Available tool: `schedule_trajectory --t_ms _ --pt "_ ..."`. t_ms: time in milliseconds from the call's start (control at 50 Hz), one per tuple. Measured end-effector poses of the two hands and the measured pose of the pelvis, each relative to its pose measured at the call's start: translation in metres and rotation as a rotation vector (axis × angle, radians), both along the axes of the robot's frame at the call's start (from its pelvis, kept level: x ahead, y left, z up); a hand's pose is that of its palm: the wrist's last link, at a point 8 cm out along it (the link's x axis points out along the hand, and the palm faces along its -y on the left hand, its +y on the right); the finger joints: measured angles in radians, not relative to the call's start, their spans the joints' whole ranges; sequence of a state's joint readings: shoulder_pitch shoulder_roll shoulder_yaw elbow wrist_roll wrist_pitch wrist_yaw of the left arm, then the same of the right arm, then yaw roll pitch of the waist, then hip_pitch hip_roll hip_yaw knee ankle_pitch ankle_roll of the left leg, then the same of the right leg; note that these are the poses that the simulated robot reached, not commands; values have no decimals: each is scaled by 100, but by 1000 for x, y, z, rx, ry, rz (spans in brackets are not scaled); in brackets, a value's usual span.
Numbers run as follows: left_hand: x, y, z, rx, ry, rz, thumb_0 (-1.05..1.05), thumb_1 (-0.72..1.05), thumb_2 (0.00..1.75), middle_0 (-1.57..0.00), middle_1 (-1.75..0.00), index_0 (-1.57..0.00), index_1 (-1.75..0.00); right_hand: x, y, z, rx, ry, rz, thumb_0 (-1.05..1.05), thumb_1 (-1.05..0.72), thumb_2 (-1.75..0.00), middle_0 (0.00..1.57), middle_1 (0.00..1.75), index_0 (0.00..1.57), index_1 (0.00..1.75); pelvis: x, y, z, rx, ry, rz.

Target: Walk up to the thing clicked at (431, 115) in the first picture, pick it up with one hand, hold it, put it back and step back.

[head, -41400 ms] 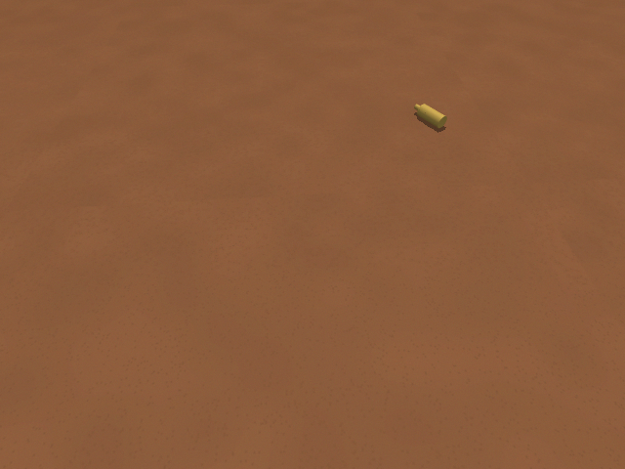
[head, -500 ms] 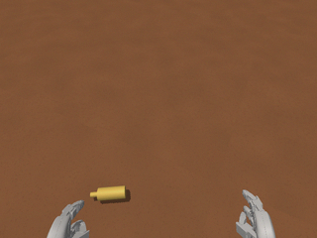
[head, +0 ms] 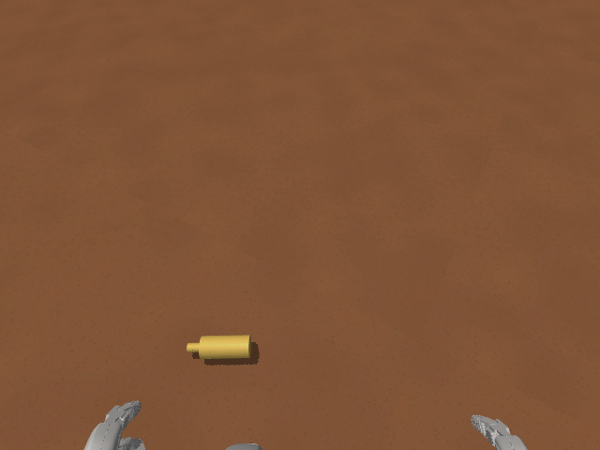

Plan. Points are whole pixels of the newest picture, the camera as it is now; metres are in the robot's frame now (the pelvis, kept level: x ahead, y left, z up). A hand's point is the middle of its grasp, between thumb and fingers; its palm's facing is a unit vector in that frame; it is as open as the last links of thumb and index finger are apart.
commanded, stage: stand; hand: left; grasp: from above
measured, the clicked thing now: (219, 347) +0.50 +0.28 -0.71
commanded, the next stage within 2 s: none
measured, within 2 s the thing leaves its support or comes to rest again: neither
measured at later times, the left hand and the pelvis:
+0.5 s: hand out of the picture +0.03 +0.24 -0.13, palm faces +0.05 -0.94 -0.33, open 7.4 cm; pelvis +0.00 +0.00 +0.03, yaw +1 degrees
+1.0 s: hand out of the picture +0.07 +0.23 -0.12, palm faces +0.04 -0.94 -0.33, open 7.4 cm; pelvis +0.01 -0.01 +0.04, yaw +1 degrees
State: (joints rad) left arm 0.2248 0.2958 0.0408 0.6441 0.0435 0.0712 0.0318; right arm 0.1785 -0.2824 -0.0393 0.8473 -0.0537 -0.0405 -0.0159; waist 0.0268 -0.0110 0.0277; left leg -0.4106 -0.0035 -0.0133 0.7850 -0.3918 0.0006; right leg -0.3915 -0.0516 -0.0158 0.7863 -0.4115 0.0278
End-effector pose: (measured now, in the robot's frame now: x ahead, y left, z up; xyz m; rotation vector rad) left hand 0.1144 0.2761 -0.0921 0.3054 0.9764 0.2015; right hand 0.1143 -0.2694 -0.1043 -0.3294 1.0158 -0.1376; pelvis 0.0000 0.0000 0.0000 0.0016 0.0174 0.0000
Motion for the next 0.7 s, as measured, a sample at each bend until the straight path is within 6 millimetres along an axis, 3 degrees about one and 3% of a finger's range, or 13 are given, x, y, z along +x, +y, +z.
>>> schedule_trajectory --t_ms 180,340,480,700 --pt "-53 10 -8 -20 153 73 1 90 90 -20 -30 -20 -29 -32 0 4 2 104 -58 1 -91 -89 21 30 20 30 0 6 16 -8 -50 4" --pt "-82 6 -5 -38 252 107 1 90 90 -20 -30 -20 -29 -47 7 6 31 168 -77 1 -91 -89 21 30 20 30 -1 5 28 -5 -71 11" --pt "-90 7 0 -27 284 120 1 90 90 -20 -30 -20 -29 -50 2 7 37 190 -88 1 -91 -89 21 30 20 30 -1 1 33 -4 -85 15" --pt "-80 5 3 -20 278 117 1 90 90 -20 -30 -20 -29 -52 -13 11 18 214 -99 1 -91 -89 21 30 20 30 0 -5 36 -6 -88 17"
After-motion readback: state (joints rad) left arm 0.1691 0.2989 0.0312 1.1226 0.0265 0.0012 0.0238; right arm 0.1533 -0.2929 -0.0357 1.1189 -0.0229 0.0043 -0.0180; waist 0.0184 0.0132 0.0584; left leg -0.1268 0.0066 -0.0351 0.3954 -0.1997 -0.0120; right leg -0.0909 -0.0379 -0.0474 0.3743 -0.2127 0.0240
